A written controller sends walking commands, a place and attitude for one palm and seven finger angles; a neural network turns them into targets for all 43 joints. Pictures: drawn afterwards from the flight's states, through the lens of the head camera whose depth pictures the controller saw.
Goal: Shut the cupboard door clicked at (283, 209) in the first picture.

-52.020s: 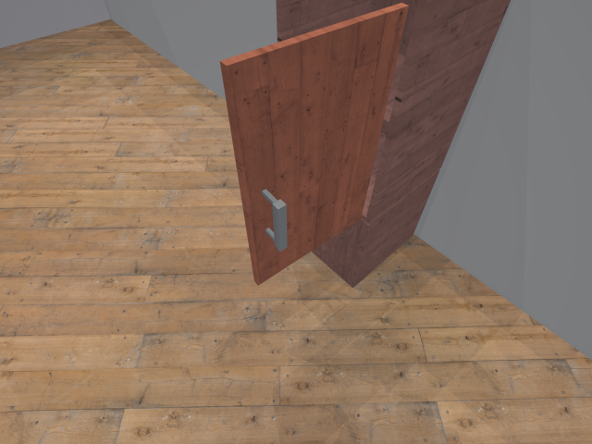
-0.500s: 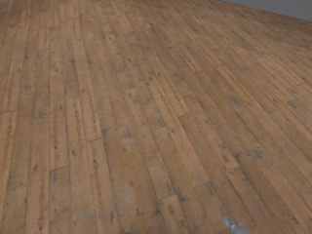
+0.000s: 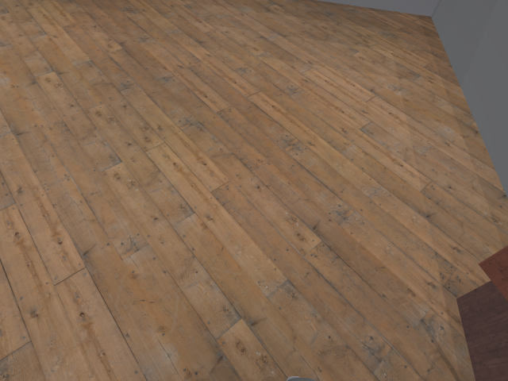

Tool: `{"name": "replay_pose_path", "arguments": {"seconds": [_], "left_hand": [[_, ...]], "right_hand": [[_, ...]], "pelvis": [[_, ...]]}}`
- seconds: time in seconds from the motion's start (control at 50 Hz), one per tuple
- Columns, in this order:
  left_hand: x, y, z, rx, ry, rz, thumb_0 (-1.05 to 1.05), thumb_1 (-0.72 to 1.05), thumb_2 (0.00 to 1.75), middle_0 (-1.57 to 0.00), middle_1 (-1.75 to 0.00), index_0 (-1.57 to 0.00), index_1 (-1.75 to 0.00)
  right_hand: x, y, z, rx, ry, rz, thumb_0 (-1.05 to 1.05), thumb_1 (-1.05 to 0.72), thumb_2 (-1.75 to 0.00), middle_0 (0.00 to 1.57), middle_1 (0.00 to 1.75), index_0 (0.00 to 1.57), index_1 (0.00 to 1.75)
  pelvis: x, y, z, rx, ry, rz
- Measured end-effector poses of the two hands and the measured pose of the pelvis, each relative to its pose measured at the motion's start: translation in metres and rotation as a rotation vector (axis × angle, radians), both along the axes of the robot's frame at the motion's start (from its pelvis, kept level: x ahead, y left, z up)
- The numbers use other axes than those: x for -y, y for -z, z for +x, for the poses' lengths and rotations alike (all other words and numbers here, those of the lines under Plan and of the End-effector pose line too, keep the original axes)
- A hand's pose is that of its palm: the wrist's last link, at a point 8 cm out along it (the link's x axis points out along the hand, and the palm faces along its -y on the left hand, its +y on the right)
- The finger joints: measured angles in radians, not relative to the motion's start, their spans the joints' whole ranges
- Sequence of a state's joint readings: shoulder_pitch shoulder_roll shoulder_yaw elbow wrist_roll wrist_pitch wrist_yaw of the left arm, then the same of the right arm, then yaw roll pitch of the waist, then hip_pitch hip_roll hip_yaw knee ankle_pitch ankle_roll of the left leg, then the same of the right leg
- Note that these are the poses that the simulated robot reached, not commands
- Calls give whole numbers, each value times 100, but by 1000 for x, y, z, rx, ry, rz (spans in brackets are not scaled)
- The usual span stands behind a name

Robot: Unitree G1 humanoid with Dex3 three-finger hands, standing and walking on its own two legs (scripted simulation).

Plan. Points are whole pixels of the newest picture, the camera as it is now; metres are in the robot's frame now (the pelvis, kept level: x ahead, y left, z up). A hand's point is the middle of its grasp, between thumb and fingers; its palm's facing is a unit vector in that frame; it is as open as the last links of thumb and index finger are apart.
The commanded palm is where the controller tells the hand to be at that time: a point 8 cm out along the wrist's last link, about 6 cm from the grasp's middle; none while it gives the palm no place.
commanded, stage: turn to face it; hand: left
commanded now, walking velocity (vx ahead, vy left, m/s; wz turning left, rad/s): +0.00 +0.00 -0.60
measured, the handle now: out of the picture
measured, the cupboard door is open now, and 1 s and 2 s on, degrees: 28 28 28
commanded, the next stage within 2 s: take the last steps up to it in 1.84 s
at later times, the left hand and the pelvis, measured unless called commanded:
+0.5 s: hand (180, 367) +0.16 +0.13 -0.14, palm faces -0.30 -0.92 -0.26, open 7.4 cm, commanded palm none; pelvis +0.00 -0.03 +0.01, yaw -17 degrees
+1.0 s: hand (208, 332) +0.22 +0.09 -0.15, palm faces -0.56 -0.78 -0.27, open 7.4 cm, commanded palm none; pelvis +0.00 -0.03 -0.01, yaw -36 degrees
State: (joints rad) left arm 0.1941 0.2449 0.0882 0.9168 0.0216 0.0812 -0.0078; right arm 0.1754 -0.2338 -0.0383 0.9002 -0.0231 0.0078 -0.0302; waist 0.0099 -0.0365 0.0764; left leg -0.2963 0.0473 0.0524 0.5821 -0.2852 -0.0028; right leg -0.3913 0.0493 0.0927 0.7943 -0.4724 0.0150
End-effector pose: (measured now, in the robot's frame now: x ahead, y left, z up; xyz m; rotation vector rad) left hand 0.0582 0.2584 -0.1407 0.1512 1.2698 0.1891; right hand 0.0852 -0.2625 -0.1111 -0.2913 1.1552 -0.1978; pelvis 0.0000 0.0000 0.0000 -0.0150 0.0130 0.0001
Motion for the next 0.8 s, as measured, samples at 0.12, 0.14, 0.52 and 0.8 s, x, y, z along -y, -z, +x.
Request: {"name": "replay_pose_path", "arguments": {"seconds": [0.12, 0.14, 0.52, 0.8], "left_hand": [[-7, -20, 55, 82, 105, 12, 1, 91, 90, -19, -30, -20, -30], [-5, -23, 63, 93, 125, 15, 1, 91, 90, -19, -30, -20, -30], [79, -26, 104, 83, 400, 21, 1, 90, 90, -20, -30, -20, -30], [64, -9, 138, 16, 509, -24, 1, 90, 90, -20, -30, -20, -30]], "right_hand": [[-8, -5, -39, -53, 69, 21, 0, -91, -89, 20, 30, 20, 30], [-8, -4, -46, -60, 86, 28, 0, -91, -89, 20, 30, 20, 30], [34, 16, -102, -56, 360, 81, 0, -91, -89, 20, 30, 20, 30], [-1, -6, -114, 5, 456, 26, 0, -91, -89, 20, 30, 20, 30]], "pelvis": [[-2, -11, 1, 9, 74, -24], [-1, -12, 1, 10, 88, -25], [25, -6, -1, 6, 315, 24], [3, -8, 12, 1, 494, -16]]}}
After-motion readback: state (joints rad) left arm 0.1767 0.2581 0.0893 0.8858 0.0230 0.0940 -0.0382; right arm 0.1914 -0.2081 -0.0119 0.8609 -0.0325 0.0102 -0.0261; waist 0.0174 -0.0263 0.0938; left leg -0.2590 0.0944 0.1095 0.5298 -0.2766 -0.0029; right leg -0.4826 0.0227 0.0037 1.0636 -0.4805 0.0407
